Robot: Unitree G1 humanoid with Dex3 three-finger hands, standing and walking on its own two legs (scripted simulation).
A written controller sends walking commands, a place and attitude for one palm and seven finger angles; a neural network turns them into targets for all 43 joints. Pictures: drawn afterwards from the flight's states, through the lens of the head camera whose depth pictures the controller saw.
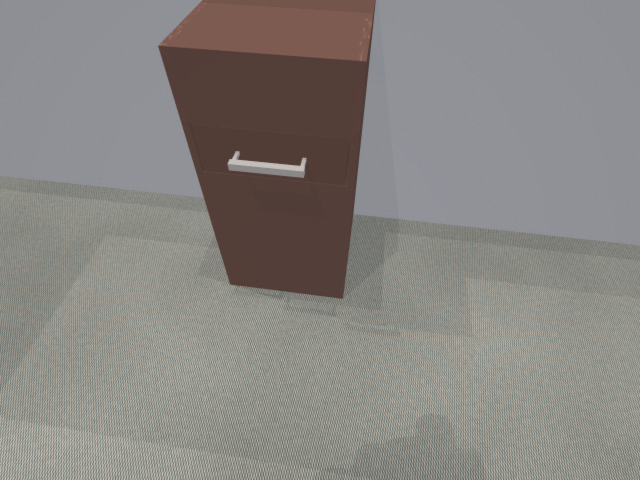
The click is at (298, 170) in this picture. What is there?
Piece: drawer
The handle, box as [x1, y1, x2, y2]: [228, 151, 306, 177]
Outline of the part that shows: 228,162 228,168 231,170 303,177 306,158 302,158 301,164 299,166 238,160 237,158 239,155 239,151 236,151 233,157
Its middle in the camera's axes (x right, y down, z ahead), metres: -0.13 -0.19 +0.97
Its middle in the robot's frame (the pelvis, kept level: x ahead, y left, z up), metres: +0.83 +0.18 -0.14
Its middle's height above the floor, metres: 0.64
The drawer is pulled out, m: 0.00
